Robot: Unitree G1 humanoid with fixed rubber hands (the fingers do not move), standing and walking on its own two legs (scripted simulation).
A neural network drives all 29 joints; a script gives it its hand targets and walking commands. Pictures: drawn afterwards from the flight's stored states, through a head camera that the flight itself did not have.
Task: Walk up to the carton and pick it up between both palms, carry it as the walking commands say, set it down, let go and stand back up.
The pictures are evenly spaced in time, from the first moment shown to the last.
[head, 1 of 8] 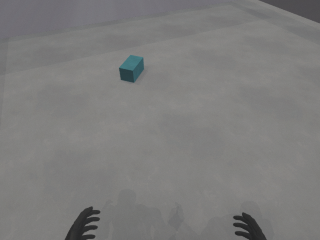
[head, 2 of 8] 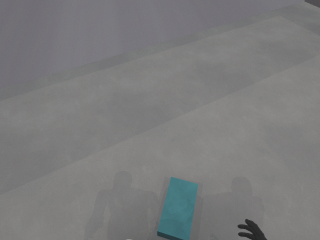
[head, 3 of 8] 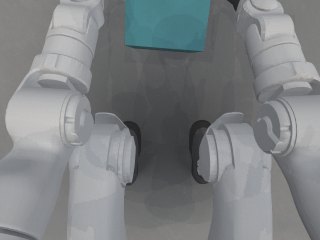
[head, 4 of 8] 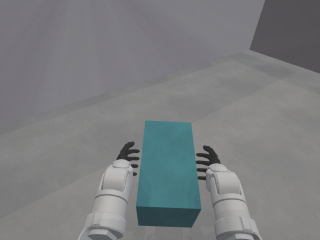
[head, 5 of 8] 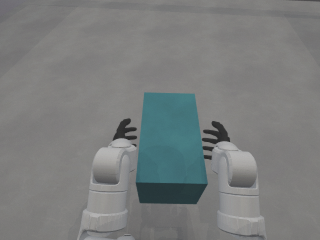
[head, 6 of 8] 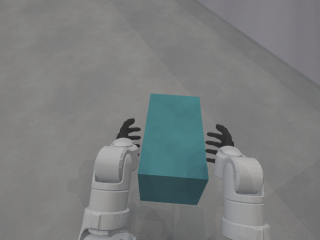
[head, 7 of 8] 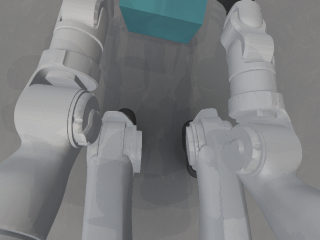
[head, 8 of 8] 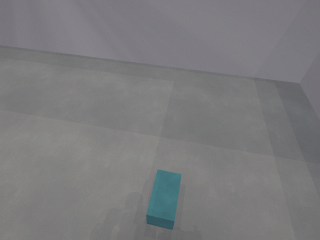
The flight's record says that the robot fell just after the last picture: no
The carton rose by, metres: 0.70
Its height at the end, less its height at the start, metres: +0.00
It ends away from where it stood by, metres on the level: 2.60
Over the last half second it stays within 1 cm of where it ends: yes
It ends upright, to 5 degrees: yes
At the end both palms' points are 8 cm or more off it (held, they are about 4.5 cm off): yes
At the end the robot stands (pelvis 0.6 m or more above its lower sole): yes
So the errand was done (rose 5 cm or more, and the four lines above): yes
